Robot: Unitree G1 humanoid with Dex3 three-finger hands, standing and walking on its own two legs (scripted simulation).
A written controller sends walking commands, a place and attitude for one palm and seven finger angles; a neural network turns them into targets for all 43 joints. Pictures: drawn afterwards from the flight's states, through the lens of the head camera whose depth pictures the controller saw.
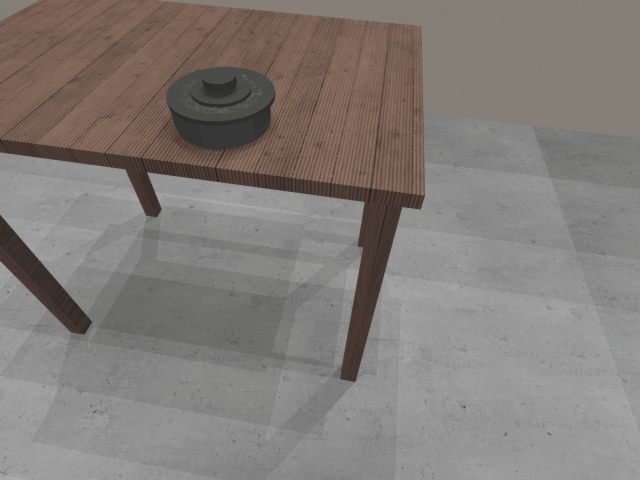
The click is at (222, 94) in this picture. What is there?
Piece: lid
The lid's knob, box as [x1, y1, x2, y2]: [202, 68, 236, 91]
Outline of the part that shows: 202,74 203,85 210,90 226,90 234,86 236,83 234,72 229,69 215,68 208,70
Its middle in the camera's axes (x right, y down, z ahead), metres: -0.17 -0.26 +0.64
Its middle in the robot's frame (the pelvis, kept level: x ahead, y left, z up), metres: +0.67 +0.21 +0.16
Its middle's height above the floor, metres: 0.93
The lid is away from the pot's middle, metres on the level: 0.00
